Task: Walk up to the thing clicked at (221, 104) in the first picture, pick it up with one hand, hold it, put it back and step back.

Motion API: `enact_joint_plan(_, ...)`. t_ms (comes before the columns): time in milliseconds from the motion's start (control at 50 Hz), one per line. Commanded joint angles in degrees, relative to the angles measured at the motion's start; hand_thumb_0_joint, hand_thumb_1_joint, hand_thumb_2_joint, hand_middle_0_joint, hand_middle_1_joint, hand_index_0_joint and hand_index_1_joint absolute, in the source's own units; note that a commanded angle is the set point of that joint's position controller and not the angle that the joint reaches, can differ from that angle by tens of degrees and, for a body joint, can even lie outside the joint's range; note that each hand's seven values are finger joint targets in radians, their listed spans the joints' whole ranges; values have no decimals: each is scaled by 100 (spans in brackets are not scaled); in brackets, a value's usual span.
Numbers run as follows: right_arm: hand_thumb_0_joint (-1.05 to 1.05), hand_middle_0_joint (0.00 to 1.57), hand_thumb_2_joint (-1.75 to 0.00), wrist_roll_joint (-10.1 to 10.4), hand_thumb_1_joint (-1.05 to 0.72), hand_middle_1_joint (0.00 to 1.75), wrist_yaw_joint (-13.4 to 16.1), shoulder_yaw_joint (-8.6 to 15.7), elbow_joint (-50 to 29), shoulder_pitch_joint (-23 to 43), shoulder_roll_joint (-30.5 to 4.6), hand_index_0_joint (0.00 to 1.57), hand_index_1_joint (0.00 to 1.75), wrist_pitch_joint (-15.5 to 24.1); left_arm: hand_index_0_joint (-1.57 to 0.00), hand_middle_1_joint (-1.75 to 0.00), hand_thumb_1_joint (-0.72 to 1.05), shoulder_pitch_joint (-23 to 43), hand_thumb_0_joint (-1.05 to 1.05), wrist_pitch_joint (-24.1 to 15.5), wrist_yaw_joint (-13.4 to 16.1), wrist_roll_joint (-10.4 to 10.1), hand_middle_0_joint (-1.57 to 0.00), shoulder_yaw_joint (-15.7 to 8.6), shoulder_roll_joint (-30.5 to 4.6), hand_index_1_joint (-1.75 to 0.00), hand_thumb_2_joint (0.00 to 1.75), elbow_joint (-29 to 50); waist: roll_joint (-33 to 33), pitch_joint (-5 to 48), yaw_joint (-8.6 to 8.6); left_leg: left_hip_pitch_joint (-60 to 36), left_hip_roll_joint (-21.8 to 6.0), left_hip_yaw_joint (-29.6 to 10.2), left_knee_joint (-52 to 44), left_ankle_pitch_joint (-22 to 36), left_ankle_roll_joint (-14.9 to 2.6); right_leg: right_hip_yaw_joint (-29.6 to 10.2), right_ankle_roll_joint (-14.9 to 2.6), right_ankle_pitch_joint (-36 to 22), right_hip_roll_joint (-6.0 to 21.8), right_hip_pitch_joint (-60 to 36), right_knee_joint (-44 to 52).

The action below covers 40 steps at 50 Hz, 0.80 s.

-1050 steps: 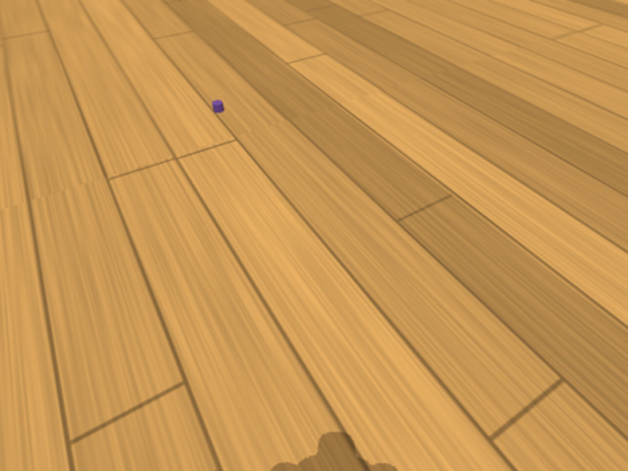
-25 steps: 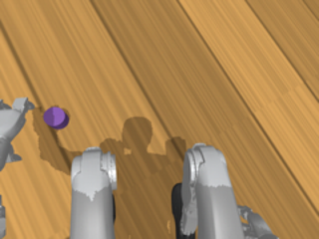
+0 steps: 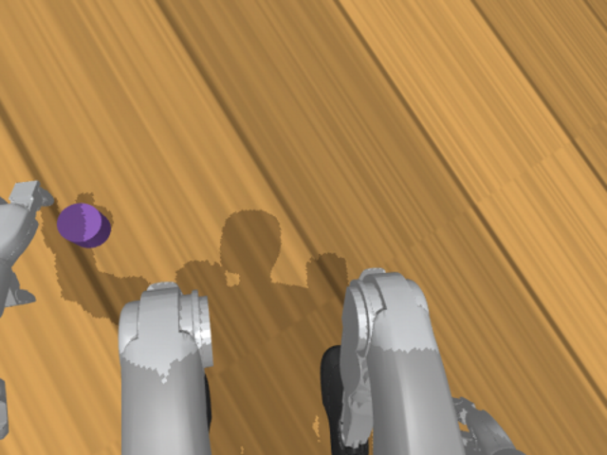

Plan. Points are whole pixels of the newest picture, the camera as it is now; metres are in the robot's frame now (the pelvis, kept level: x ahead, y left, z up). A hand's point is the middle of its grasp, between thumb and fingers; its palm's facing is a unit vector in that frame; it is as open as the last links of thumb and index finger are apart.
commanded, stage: rise first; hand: left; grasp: from above
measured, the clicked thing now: (85, 226) +0.44 +0.33 -0.29
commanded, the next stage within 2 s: approach in 0.02 s
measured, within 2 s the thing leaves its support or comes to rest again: neither
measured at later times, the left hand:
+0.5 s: hand (82, 203) +0.45 +0.29 -0.18, palm faces -0.39 -0.05 -0.92, open 14.0 cm
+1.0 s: hand (53, 228) +0.41 +0.33 -0.19, palm faces -0.54 -0.10 -0.84, open 14.1 cm
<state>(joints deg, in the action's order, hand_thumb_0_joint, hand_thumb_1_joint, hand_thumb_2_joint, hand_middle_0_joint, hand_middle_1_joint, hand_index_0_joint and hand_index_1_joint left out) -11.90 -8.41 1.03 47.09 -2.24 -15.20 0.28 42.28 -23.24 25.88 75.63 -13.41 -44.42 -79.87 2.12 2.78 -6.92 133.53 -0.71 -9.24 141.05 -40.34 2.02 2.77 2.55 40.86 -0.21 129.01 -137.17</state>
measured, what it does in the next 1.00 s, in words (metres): stands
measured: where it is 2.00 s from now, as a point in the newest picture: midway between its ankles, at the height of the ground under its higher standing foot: (271, 439)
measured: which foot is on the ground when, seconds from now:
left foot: down 0.00-1.00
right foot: down 0.00-1.00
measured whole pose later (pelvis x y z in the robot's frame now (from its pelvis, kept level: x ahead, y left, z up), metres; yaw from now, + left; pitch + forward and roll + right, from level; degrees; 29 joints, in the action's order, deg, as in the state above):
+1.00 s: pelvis -0.01 +0.00 +0.00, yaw -2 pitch +32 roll -8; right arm -11.1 -8.3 -5.4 44.1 -7.1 -16.5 1.6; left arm 52.1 -20.0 21.7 71.8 -6.5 -48.4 -86.5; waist 2.5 -1.6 -12.1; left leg 133.6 -0.8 -10.5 140.8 -39.4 1.8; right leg 3.9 2.8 39.2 -0.7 128.6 -135.7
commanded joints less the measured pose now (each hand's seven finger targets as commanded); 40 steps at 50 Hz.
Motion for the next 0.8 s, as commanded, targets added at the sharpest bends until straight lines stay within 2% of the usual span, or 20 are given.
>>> enact_joint_plan(0, 0, 20, -90, -23, -89, 30, 72, 379, -135, -903, -1356, 20, 30, 40, -8, -100, -51, 1256, 0, -30, 300, -114, -8, -244, -1732, -100, 98, 646, -1395, 3782, 112, -2988, 159, 698, -1387, 1143, -356, 554, -405, -1173, -176, -1551, 1307)
enact_joint_plan(20, 0, 20, -90, -2, -90, 30, 68, 382, -128, -871, -1340, 20, 30, 51, -9, -100, -51, 1184, 0, -3, 301, -96, -8, -162, -1656, -100, 98, 469, -1370, 3617, 104, -2957, 158, 701, -1383, 1056, -356, 552, -418, -1099, -179, -1435, 1322)
enact_joint_plan(60, 0, 20, -90, -13, -90, 30, 74, 395, -119, -889, -1384, 20, 30, 58, -9, -100, -51, 1317, 0, -15, 335, -83, -8, -198, -1702, -99, 99, 584, -1355, 3691, 55, -2990, 154, 676, -1394, 1022, -350, 574, -411, -1075, -188, -1430, 1350)
enact_joint_plan(100, 0, 20, -90, -23, -90, 30, 73, 397, -130, -856, -1393, 20, 30, 64, -6, -94, -59, 1309, 0, -15, 388, -84, -10, -268, -1798, -98, 106, 638, -1484, 3784, 126, -3017, 154, 698, -1377, 1030, -339, 576, -405, -1076, -177, -1463, 1313)
enact_joint_plan(120, 0, 20, -89, -26, -90, 30, 64, 384, -111, -849, -1368, 20, 30, 71, -7, -102, -54, 1300, 0, 10, 395, -67, -6, -191, -1704, -102, 99, 536, -1491, 3674, 84, -3004, 154, 698, -1379, 1024, -340, 581, -408, -1063, -178, -1400, 1271)
enact_joint_plan(160, 0, 20, -89, -37, -90, 30, 68, 361, -70, -895, -1366, 20, 30, 80, -7, -102, -53, 1620, 0, 10, 404, -24, -6, 28, -1507, -102, 99, 500, -1335, 3656, -126, -2941, 143, 659, -1294, 1040, -353, 585, -399, -1140, -199, -1357, 1312)
enact_joint_plan(220, 0, 20, -89, -65, -90, 30, 82, 339, -8, -994, -1418, 20, 30, 120, -7, -103, -53, 2067, 0, 20, 502, -6, -6, 96, -1529, -102, 99, 620, -1587, 3765, -231, -3067, 126, 637, -1284, 1135, -343, 609, -365, -1208, -175, -1332, 1236)
enact_joint_plan(280, 0, 20, -90, -66, -90, 30, 79, 267, 33, -1076, -1420, 20, 30, 203, -7, -105, -54, 2511, 0, 162, 601, 49, -6, 514, -1142, -104, 99, 242, -1573, 3537, -538, -3052, 90, 609, -1224, 994, -326, 659, -369, -1149, -193, -1109, 1286)
enact_joint_plan(320, 0, 20, -90, -69, -90, 30, 81, 224, 27, -1180, -1452, 20, 30, 260, -7, -105, -55, 2794, 0, 271, 672, 39, -6, 648, -991, -104, 101, 242, -1675, 3608, -670, -3078, 102, 599, -1260, 968, -326, 679, -358, -1170, -190, -1159, 1326)
enact_joint_plan(340, 0, 20, -90, -62, -90, 30, 93, 213, 24, -1222, -1452, 20, 30, 287, -7, -106, -54, 2891, 0, 346, 712, 33, -6, 642, -1047, -105, 100, 431, -1893, 3786, -603, -3195, 92, 614, -1308, 1051, -317, 684, -352, -1236, -190, -1226, 1331)
enact_joint_plan(380, 0, 20, -90, -54, -90, 30, 86, 201, -15, -1265, -1478, 20, 30, 317, -7, -106, -54, 3002, 0, 578, 752, 23, -6, 656, -993, -105, 100, 356, -1996, 3966, -641, -3339, 82, 612, -1362, 1097, -298, 734, -356, -1290, -191, -1226, 1293)
enact_joint_plan(420, 0, 20, -90, 1, -90, 30, 86, 166, -101, -1275, -1483, 20, 30, 314, -7, -106, -55, 3074, 0, 819, 773, 15, -6, 616, -1149, -105, 100, 302, -2200, 4136, -572, -3406, 74, 639, -1414, 1184, -282, 699, -407, -1410, -203, -1268, 1280)
enact_joint_plan(460, 0, 20, -90, 8, -91, 30, 72, 86, -165, -1352, -1463, 20, 30, 289, -7, -106, -55, 2989, 0, 1088, 760, 31, -6, 444, -1297, -105, 100, 22, -2120, 4044, -546, -3248, 89, 702, -1402, 1354, -300, 660, -415, -1621, -189, -1460, 1285)
enact_joint_plan(500, 0, 20, -90, 21, -91, 30, 63, 14, -217, -1368, -1464, 20, 30, 249, -7, -106, -55, 3007, 0, 1329, 691, 6, -6, 432, -1333, -105, 100, -222, -1966, 4048, -595, -3048, 87, 728, -1350, 1414, -342, 632, -407, -1771, -196, -1627, 1328)
enact_joint_plan(540, 0, 20, -90, 84, -91, 30, 48, -71, -312, -1341, -1482, 20, 30, 271, -7, -106, -55, 3043, 0, 1519, 552, -88, -6, 574, -1266, -105, 100, -510, -1735, 3642, -724, -2727, 87, 723, -1364, 1238, -401, 614, -404, -1677, -195, -1597, 1404)
enact_joint_plan(620, 0, 20, -90, 218, -90, 30, 60, -152, -493, -1331, -1477, 20, 30, 247, -7, -105, -56, 2669, 0, 1706, 217, -358, -7, 432, -1637, -104, 100, -368, -1652, 4042, -463, -2696, 94, 766, -1443, 1305, -439, 539, -381, -1732, -220, -2208, 1512)
enact_joint_plan(660, 0, 20, -90, 272, -90, 30, 71, -167, -565, -1369, -1486, 20, 30, 215, -7, -104, -56, 2382, 0, 1732, 24, -467, -7, 385, -1694, -103, 100, -444, -1319, 3831, -521, -2372, 109, 794, -1413, 1248, -486, 493, -338, -1696, -226, -2459, 1580)
enact_joint_plan(680, 0, 20, -90, 289, -90, 30, 68, -174, -569, -1337, -1444, 20, 30, 197, -8, -104, -55, 2181, 0, 1706, -97, -569, -7, 422, -1626, -103, 98, -483, -1198, 3709, -463, -2202, 113, 804, -1431, 1181, -496, 471, -332, -1639, -245, -2542, 1597)
enact_joint_plan(720, 0, 20, -90, 336, -90, 30, 96, -156, -622, -1356, -1469, 20, 30, 169, -8, -103, -55, 2032, 0, 1563, -303, -685, -7, 320, -1851, -102, 98, -272, -995, 3746, -417, -2081, 110, 781, -1390, 1083, -525, 444, -309, -1520, -257, -2671, 1666)
enact_joint_plan(780, 0, 20, -89, 320, -90, 30, 122, -181, -603, -1425, -1481, 20, 30, 128, -8, -102, -55, 2131, 0, 1184, -504, -759, -7, 325, -1877, -101, 97, 108, -954, 3592, -481, -2012, 112, 715, -1396, 980, -496, 491, -312, -1377, -250, -2614, 1668)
